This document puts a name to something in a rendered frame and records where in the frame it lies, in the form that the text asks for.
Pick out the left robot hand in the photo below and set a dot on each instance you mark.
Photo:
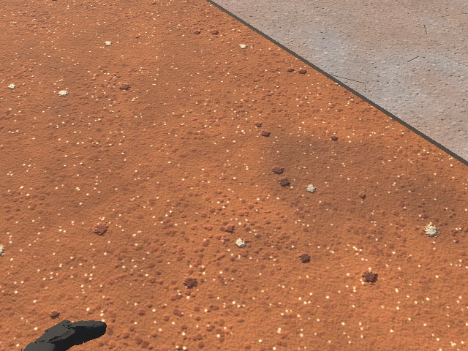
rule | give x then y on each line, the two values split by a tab
66	334

